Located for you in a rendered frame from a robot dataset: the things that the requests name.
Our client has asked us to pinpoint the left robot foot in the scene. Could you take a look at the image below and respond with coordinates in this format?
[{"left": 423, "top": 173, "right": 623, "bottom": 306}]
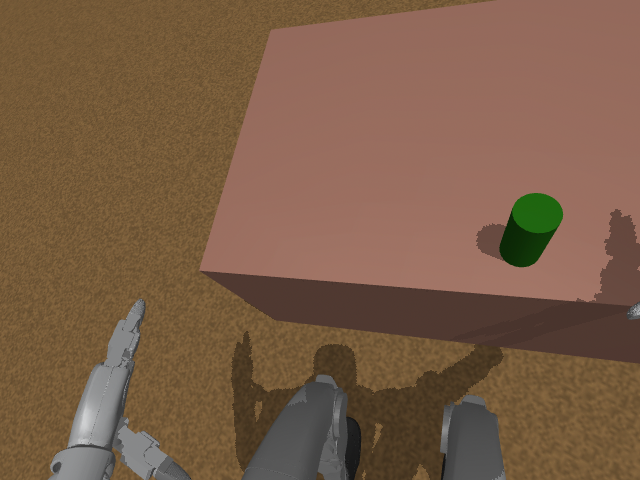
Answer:
[{"left": 345, "top": 417, "right": 361, "bottom": 480}]

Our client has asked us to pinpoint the can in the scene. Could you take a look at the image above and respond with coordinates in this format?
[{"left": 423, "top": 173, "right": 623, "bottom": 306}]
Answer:
[{"left": 499, "top": 193, "right": 563, "bottom": 267}]

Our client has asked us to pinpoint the left robot arm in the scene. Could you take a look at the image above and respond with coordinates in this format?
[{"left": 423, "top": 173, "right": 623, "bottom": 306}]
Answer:
[{"left": 48, "top": 445, "right": 116, "bottom": 480}]

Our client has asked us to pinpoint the left robot hand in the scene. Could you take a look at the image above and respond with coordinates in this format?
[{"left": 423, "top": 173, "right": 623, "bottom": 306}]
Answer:
[{"left": 67, "top": 299, "right": 192, "bottom": 480}]

